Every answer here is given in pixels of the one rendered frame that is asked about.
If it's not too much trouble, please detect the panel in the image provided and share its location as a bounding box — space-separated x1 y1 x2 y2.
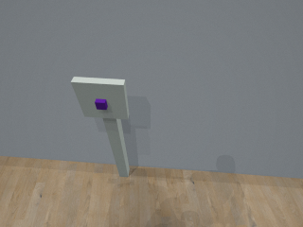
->
71 77 130 178

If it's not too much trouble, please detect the button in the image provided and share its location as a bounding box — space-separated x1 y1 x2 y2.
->
95 98 108 110

